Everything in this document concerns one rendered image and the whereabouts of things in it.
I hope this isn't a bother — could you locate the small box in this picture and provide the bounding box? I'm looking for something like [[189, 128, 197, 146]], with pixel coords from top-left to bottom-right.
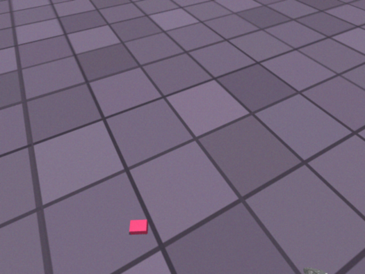
[[129, 220, 148, 235]]

